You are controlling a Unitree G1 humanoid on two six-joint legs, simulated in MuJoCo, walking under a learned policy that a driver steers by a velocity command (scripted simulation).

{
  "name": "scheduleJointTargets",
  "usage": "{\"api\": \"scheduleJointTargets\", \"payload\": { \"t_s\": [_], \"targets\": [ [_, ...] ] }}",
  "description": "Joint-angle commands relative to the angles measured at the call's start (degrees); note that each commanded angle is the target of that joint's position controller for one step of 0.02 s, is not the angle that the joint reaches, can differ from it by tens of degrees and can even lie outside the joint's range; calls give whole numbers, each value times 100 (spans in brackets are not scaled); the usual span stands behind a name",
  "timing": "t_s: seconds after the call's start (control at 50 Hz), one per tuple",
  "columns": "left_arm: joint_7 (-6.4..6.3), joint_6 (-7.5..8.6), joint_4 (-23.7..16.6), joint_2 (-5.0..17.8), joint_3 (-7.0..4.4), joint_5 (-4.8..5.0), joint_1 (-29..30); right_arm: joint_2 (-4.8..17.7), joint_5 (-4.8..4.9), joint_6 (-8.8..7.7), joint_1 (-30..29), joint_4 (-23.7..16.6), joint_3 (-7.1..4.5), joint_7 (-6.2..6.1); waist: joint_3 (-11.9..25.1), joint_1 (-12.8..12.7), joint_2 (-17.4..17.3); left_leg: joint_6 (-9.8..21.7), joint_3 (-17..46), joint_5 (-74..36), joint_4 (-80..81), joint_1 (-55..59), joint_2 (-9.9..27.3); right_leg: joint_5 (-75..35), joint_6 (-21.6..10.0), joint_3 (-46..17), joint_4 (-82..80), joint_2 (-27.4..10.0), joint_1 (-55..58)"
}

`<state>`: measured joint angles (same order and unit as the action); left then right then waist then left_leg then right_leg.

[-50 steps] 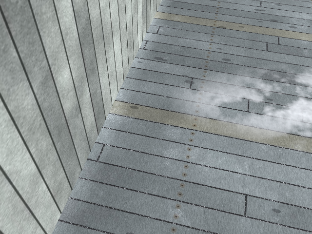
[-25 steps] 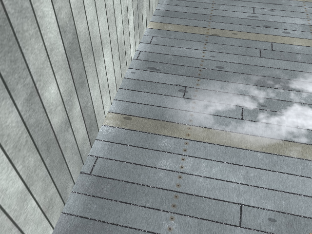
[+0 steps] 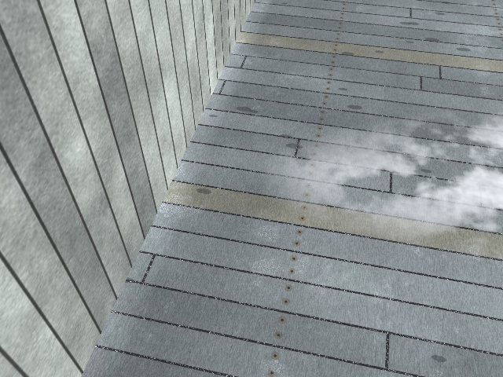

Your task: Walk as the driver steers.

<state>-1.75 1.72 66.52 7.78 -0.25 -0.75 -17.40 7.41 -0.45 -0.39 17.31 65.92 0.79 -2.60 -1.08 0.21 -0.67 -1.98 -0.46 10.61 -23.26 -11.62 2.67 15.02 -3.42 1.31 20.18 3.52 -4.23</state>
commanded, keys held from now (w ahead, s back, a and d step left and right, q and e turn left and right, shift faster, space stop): no key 1.00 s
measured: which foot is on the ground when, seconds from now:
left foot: down 0.00-1.00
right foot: down 0.00-1.00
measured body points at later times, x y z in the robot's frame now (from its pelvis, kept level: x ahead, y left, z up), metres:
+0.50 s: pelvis +0.01 +0.00 +0.00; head +0.02 -0.01 +0.45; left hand -0.02 +0.21 -0.16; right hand -0.02 -0.21 -0.17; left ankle +0.02 +0.14 -0.74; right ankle -0.05 -0.08 -0.74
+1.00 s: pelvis +0.01 +0.00 +0.00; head +0.02 -0.01 +0.45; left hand -0.02 +0.21 -0.16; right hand -0.03 -0.21 -0.17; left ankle +0.02 +0.14 -0.74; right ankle -0.05 -0.08 -0.74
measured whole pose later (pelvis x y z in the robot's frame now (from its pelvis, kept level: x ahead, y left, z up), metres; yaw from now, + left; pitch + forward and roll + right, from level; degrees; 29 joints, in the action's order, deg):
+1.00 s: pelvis +0.01 +0.00 +0.00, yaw +0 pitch -1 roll +0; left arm -1.9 2.0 65.9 7.2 0.1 -0.6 -19.2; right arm 6.4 -0.4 -0.3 19.2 66.1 0.7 -2.7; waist -1.6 0.2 -0.5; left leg -2.3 -0.6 11.8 -23.6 -10.8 2.8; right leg 16.0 -3.6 1.1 20.3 3.6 -3.3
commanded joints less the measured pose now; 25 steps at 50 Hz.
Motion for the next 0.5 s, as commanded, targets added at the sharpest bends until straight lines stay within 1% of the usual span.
{"api": "scheduleJointTargets", "payload": {
  "t_s": [0.02, 0.5],
  "targets": [
    [-16, 20, -34, 440, -57, 1, -420, 362, 0, -12, 432, -20, -48, -14, -298, 3, 28, 165, 386, -838, 165, 212, 374, -1286, -25, -694, -444, -834, -505],
    [-26, 29, -43, 396, -40, 7, -558, 286, 0, 2, 587, 19, -46, -22, -369, -1, 21, 162, 353, -859, 144, 225, 380, -1376, -43, -687, -426, -827, -447]
  ]
}}
Velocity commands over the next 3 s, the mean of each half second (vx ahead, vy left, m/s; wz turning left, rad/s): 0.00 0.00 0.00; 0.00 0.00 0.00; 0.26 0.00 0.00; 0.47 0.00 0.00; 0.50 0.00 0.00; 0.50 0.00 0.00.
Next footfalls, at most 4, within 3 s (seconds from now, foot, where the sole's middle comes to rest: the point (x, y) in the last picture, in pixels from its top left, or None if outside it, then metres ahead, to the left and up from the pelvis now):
1.34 left None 0.14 0.13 -0.78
1.82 right None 0.46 -0.05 -0.78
2.36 left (228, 299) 0.76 0.10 -0.78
2.84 right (305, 234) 0.99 -0.14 -0.78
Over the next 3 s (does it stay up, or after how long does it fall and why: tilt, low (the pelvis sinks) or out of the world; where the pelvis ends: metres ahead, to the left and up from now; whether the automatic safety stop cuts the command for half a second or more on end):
stays up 0.92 -0.07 0.00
